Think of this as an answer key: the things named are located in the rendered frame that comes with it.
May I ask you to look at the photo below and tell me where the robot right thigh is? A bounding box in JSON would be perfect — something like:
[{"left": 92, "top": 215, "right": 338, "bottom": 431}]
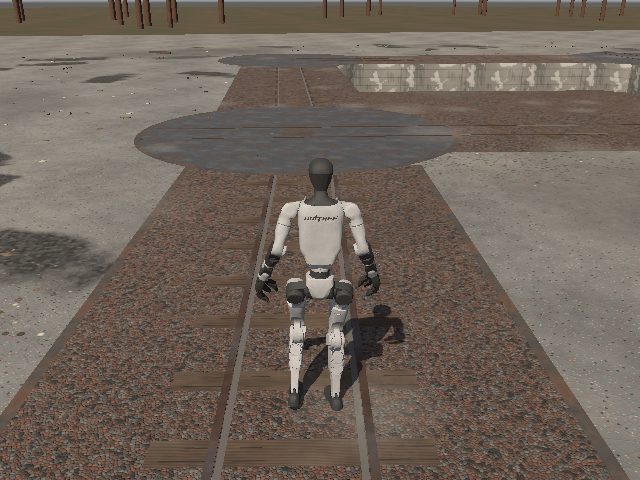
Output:
[{"left": 326, "top": 279, "right": 354, "bottom": 350}]

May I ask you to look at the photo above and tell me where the right robot hand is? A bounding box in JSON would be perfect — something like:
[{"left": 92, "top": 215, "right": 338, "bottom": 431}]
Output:
[{"left": 358, "top": 274, "right": 381, "bottom": 296}]

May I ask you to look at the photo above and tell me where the humanoid robot torso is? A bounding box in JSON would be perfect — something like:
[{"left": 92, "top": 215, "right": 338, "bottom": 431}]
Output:
[{"left": 297, "top": 196, "right": 344, "bottom": 300}]

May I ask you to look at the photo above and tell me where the left robot upper arm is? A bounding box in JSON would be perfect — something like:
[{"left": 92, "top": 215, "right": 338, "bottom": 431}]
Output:
[{"left": 271, "top": 201, "right": 300, "bottom": 257}]

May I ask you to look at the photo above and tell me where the left robot hand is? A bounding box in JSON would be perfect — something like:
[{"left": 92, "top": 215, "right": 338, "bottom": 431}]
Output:
[{"left": 255, "top": 277, "right": 278, "bottom": 302}]

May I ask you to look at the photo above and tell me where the left robot forearm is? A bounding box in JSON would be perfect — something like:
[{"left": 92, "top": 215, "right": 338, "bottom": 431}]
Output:
[{"left": 258, "top": 241, "right": 280, "bottom": 281}]

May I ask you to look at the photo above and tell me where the right robot forearm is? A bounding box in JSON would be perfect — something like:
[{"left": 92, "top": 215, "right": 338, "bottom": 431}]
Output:
[{"left": 359, "top": 240, "right": 378, "bottom": 278}]

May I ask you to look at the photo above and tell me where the right robot upper arm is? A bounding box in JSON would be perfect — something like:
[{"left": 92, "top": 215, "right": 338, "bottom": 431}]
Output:
[{"left": 341, "top": 201, "right": 370, "bottom": 256}]

